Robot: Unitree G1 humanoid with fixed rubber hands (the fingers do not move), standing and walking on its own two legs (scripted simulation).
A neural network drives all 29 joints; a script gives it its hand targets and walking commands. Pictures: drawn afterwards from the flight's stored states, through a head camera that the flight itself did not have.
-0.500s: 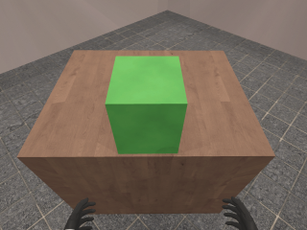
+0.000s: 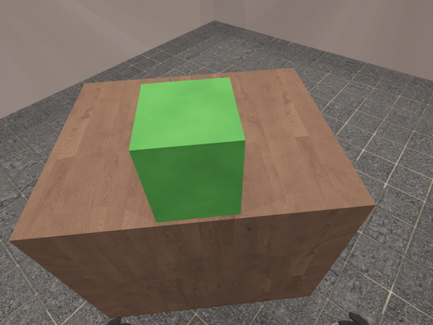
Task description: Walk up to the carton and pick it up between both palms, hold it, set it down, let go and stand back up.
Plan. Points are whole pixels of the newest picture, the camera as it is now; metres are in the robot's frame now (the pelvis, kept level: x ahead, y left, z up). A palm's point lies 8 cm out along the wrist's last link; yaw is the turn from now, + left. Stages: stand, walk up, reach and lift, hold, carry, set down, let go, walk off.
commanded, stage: stand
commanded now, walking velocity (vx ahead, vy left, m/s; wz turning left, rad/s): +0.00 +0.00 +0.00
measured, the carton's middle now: (192, 150) +0.48 +0.08 +0.05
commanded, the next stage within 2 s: none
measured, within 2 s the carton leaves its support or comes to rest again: neither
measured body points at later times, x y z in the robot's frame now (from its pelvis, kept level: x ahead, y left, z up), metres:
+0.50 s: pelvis +0.00 +0.02 +0.00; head -0.01 +0.01 +0.45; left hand +0.09 +0.23 -0.13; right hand -0.02 -0.23 -0.15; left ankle -0.01 +0.11 -0.73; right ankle +0.03 -0.11 -0.73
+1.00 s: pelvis +0.01 +0.02 +0.00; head +0.00 +0.02 +0.45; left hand +0.05 +0.24 -0.15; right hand -0.04 -0.21 -0.16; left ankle -0.01 +0.11 -0.73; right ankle +0.03 -0.11 -0.73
